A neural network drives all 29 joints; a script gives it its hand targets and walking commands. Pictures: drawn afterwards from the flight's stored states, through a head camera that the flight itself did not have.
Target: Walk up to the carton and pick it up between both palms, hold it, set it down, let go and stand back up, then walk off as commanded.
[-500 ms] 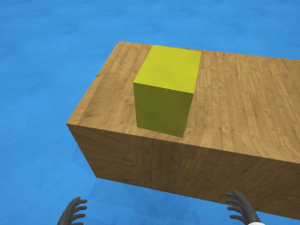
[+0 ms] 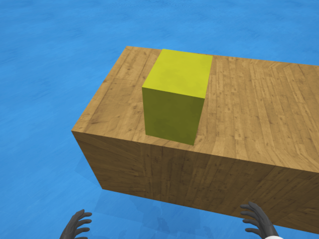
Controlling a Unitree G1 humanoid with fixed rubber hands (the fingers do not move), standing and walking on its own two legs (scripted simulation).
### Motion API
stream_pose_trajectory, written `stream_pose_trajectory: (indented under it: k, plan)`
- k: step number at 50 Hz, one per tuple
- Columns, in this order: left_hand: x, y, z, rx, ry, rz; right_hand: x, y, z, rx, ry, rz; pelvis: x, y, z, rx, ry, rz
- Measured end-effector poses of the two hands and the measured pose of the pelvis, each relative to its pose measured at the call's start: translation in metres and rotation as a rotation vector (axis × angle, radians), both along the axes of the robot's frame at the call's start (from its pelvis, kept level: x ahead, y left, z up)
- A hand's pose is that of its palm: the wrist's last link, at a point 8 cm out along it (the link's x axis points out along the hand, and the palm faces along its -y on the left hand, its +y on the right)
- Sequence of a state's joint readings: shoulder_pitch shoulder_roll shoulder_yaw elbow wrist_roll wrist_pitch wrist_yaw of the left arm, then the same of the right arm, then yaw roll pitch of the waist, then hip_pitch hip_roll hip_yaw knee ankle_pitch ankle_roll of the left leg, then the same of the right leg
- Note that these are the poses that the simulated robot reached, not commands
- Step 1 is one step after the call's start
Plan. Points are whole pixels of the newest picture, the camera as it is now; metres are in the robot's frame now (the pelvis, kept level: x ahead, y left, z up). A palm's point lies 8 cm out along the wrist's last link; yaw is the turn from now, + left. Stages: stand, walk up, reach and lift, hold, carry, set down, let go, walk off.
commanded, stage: stand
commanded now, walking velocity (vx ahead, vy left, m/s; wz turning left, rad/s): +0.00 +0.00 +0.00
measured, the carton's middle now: (178, 96) +0.63 -0.07 -0.03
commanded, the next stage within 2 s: walk up in 0.58 s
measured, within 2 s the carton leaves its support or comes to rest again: neither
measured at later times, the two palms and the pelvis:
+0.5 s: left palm out of the picture +0.14 +0.24 -0.08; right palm (269, 238) +0.15 -0.25 -0.07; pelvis -0.01 +0.00 +0.00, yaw +0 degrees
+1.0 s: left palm out of the picture +0.14 +0.26 -0.08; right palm out of the picture +0.13 -0.30 -0.08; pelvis +0.02 -0.01 +0.00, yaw -2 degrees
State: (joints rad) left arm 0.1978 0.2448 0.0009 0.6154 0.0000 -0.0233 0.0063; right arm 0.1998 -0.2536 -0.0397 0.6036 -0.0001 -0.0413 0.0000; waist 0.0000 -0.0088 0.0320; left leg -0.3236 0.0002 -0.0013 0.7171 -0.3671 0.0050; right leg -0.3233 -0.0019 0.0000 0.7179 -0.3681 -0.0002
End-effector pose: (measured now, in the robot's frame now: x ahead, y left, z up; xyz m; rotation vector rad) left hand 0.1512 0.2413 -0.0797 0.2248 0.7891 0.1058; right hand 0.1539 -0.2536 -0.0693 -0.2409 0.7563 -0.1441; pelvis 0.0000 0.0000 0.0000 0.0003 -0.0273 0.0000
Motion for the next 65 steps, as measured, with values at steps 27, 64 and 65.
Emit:
stream_pose_trajectory:
  k: [27,64,65]
  plan:
    - [-0.012,0.002,-0.005,-0.002,0.022,0.003,-0.009,-0.001,0.0,-0.004,0.005,-0.003,-0.006,0.0,0.0,0.0,-0.009,0.0]
    - [-0.03,0.048,-0.012,0.151,0.245,0.043,0.041,-0.036,-0.022,-0.025,0.128,-0.064,0.07,0.004,-0.006,-0.018,-0.002,-0.05]
    - [-0.029,0.052,-0.015,0.147,0.251,0.047,0.048,-0.031,-0.021,-0.029,0.123,-0.058,0.074,0.008,-0.007,-0.024,-0.001,-0.05]
